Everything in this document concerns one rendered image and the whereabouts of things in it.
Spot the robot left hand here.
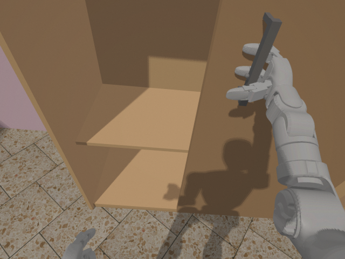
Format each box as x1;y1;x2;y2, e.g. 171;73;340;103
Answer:
61;228;96;259

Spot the robot right hand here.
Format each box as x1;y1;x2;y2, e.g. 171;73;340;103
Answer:
226;43;293;102

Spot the robot right forearm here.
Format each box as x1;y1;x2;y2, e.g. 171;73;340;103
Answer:
265;85;345;216

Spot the handle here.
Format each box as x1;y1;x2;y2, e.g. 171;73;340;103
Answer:
238;12;282;106

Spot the right robot upper arm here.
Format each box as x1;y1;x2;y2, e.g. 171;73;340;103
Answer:
273;188;345;259

